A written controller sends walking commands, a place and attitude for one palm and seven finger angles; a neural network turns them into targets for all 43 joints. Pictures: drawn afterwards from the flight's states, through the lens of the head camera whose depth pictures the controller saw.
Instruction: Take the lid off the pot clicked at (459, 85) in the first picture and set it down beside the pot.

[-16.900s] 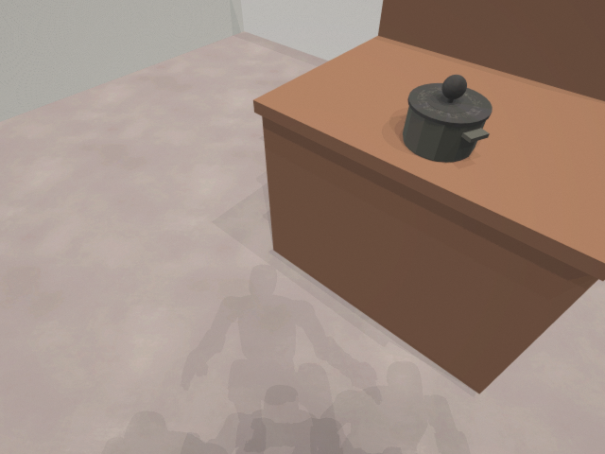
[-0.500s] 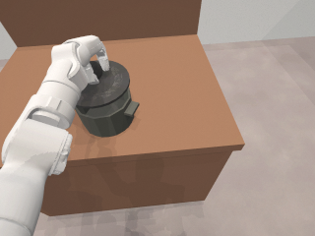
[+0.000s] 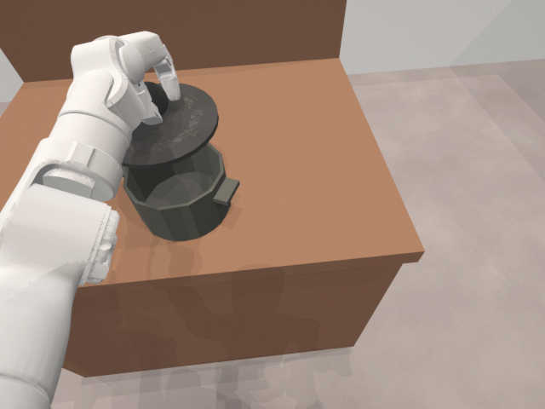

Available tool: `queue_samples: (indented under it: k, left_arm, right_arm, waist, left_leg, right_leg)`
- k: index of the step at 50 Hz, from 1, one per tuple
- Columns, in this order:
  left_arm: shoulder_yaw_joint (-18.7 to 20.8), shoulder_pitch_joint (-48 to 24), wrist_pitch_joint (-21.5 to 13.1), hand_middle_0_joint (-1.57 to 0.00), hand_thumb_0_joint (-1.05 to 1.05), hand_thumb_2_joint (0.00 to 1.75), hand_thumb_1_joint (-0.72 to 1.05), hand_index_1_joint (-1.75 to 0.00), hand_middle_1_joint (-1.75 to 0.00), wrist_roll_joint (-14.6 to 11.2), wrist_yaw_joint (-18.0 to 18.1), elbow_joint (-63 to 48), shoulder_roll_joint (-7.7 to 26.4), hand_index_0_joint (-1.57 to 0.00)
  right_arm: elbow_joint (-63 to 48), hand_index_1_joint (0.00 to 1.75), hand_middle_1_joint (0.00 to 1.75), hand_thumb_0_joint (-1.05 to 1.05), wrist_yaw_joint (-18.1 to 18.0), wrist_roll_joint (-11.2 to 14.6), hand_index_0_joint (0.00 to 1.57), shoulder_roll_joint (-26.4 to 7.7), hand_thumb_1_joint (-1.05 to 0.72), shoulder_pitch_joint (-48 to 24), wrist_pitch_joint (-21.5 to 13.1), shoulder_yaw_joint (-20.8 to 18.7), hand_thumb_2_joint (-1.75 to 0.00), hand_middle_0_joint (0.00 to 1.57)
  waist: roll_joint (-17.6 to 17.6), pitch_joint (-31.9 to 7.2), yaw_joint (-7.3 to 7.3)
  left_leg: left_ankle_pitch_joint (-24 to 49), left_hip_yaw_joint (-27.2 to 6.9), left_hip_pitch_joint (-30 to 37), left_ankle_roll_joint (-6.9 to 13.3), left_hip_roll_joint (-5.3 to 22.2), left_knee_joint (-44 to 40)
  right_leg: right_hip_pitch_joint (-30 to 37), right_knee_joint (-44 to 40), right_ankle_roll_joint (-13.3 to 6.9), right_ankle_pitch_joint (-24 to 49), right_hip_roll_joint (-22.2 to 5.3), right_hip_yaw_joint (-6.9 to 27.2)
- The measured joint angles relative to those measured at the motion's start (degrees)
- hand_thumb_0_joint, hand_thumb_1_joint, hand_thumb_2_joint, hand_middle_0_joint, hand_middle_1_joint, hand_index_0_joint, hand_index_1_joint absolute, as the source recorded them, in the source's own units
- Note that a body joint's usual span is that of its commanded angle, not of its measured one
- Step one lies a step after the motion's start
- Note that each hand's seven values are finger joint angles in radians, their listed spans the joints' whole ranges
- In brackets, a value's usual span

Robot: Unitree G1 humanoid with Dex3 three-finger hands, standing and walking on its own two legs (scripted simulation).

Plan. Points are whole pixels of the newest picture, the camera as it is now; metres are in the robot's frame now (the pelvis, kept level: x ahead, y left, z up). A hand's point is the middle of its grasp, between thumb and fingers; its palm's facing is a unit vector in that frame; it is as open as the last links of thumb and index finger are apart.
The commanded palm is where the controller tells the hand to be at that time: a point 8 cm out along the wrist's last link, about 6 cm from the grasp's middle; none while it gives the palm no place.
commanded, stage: lift the lid straight up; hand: left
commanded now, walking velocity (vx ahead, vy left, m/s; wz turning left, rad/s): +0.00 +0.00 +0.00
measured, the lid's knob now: (149, 100) +0.52 +0.16 +0.19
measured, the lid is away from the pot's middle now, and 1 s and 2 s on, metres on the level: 0.01 0.03 0.15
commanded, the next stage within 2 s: move the lid sideways beside the pot in 0.66 s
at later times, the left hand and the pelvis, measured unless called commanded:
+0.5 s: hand (136, 71) +0.48 +0.15 +0.25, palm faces -0.28 -0.14 -0.95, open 7.6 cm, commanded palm +0.49 +0.15 +0.33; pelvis +0.00 +0.00 +0.00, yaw +1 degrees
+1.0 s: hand (113, 68) +0.49 +0.18 +0.26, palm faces -0.25 -0.16 -0.96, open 7.6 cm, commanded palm +0.48 +0.19 +0.33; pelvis +0.00 +0.00 +0.00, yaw +0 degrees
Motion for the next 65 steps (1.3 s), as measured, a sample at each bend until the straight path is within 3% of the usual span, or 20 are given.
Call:
queue_samples:
  k: [17, 32, 39, 49, 56, 65]
  left_arm:
    - [-2.73, -4.72, 1.74, -0.55, 0.03, 0.81, 0.17, -1.03, -0.95, 0.15, -2.26, 0.44, -0.65, -0.69]
    - [-2.46, -8.86, 3.34, -0.55, 0.03, 0.81, 0.17, -1.03, -0.95, 0.96, -3.17, 4.46, -0.49, -0.69]
    - [-1.43, -7.59, 2.44, -0.55, 0.04, 0.81, 0.17, -1.03, -0.95, 1.17, -3.49, 2.43, 0.31, -0.69]
    - [2.65, -4.01, 0.09, -0.55, 0.04, 0.81, 0.17, -1.04, -0.95, 2.87, -2.6, 0.42, 4.43, -0.69]
    - [0.46, -3.57, 0.14, -0.55, 0.04, 0.81, 0.17, -1.04, -0.95, 2.29, -4.35, 0.07, 6.72, -0.69]
    - [-1.38, -3.76, -2.2, -0.55, 0.04, 0.81, 0.17, -1.03, -0.95, 1.4, -4.93, -1.62, 8.23, -0.69]
  right_arm:
    - [0.05, 0.29, 0.3, 0.01, 0.11, 0.06, 0.2, 0.18, -0.91, -1.33, -0.54, 0.27, -0.9, 0.2]
    - [1.06, 0.29, 0.3, 0.01, 0.25, -0.06, 0.2, -0.15, -0.91, -0.43, -0.35, 0.58, -0.9, 0.2]
    - [0.75, 0.29, 0.3, 0.01, 0.21, -0.29, 0.2, -0.22, -0.91, 0.13, -0.61, 0.37, -0.9, 0.2]
    - [-0.86, 0.29, 0.3, 0.01, 0.16, -0.22, 0.2, -0.11, -0.91, -0.47, 0.76, 0.7, -0.9, 0.2]
    - [-0.95, 0.29, 0.3, 0.01, 0.06, 0.34, 0.2, -0.26, -0.91, -0.93, 1.64, 0.43, -0.9, 0.2]
    - [-0.32, 0.29, 0.3, 0.01, -0.23, 0.66, 0.2, -0.5, -0.91, -1.85, 1.21, 0.35, -0.9, 0.2]
  waist:
    - [-0.12, 0.14, 0.79]
    - [-0.26, -0.25, -0.02]
    - [-0.34, -0.03, -0.16]
    - [-0.27, -0.4, -0.37]
    - [-0.65, 0.1, 0.28]
    - [-1.43, 0.99, 1.09]
  left_leg:
    - [0.71, -0.77, 0.41, 0.01, -0.57, -0.65]
    - [1.0, -0.8, 0.21, -0.13, -0.38, -1.09]
    - [0.86, -0.55, 0.27, -0.12, -0.27, -1.06]
    - [0.45, 0.18, 0.62, -0.15, 0.19, -0.93]
    - [0.37, -0.67, 0.45, -0.03, -0.12, -0.36]
    - [0.77, -1.59, -0.32, 0.16, -0.52, 0.1]
  right_leg:
    - [0.44, 0.04, 0.0, 0.01, -0.38, -0.82]
    - [0.18, -0.38, -0.11, 0.32, -0.17, -0.77]
    - [0.15, -0.43, -0.12, 0.34, -0.11, -0.48]
    - [0.42, -0.84, -0.09, 0.53, 0.2, 0.36]
    - [0.91, -0.87, 0.0, 0.4, 0.09, -0.53]
    - [0.7, -0.78, 0.18, 0.64, -0.09, -1.5]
